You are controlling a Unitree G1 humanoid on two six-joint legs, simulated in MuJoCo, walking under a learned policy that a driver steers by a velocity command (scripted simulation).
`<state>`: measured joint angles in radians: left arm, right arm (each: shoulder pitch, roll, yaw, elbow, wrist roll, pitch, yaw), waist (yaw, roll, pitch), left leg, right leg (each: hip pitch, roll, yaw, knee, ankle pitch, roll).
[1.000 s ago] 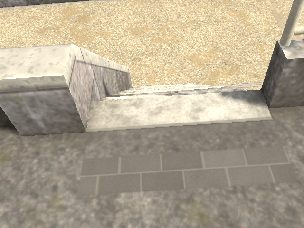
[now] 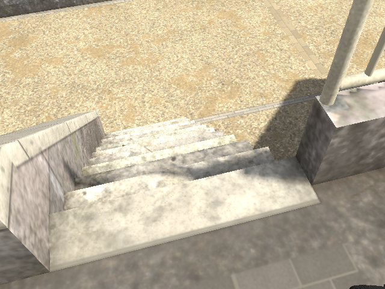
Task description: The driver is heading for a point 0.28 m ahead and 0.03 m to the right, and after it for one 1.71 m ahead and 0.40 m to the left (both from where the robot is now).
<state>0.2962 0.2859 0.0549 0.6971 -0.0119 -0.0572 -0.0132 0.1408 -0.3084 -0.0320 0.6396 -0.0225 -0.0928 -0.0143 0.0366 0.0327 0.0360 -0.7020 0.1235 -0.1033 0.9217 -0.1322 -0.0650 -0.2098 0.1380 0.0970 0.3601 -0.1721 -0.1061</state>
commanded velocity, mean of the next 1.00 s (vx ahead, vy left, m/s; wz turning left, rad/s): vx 0.50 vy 0.00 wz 0.21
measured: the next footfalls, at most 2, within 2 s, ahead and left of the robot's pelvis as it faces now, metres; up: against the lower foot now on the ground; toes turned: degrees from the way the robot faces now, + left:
left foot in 0.20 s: +0.29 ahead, +0.15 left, +0.00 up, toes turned -8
right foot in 0.62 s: +0.50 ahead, -0.07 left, +0.00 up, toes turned +4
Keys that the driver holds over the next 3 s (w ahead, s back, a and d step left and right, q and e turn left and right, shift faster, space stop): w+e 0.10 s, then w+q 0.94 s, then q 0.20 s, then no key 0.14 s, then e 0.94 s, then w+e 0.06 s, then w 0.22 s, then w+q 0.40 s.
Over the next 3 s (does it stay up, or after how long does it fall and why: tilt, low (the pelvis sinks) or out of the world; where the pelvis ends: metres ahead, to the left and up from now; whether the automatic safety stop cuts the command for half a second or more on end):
stays up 0.67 0.13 -0.02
